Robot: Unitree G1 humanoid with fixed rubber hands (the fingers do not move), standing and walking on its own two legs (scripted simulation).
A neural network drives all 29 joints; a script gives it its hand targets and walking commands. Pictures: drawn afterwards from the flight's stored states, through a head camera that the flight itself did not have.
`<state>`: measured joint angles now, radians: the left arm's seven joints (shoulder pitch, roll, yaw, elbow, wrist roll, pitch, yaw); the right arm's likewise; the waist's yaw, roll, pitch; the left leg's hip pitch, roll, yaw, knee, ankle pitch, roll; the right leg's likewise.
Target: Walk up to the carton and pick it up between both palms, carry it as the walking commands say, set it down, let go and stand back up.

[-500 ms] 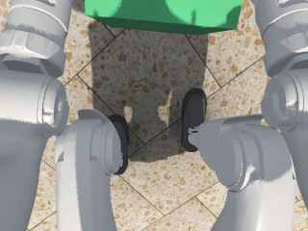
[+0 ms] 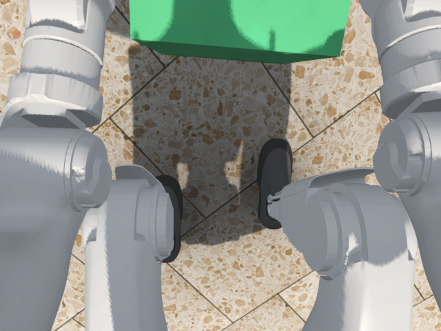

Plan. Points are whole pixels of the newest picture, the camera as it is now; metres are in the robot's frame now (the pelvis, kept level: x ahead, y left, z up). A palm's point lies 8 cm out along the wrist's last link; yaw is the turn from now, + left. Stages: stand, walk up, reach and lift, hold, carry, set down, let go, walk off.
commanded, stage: reach and lift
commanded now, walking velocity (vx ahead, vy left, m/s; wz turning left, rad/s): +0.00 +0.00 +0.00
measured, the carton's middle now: out of the picture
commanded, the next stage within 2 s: none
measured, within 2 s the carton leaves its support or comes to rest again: leaves its support in 0.12 s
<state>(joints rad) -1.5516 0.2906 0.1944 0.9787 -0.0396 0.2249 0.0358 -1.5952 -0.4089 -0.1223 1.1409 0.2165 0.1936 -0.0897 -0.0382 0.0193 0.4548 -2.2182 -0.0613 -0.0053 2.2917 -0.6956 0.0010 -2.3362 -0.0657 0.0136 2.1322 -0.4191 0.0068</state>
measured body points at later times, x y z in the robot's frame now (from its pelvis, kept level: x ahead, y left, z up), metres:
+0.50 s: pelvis +0.00 -0.01 +0.03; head +0.37 -0.02 +0.29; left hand +0.59 +0.12 -0.10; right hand +0.57 -0.20 -0.11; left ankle +0.08 +0.11 -0.33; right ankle +0.15 -0.14 -0.33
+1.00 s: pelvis +0.01 -0.01 +0.07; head +0.35 -0.02 +0.36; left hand +0.58 +0.12 -0.05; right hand +0.56 -0.20 -0.05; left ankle +0.08 +0.11 -0.33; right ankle +0.15 -0.14 -0.32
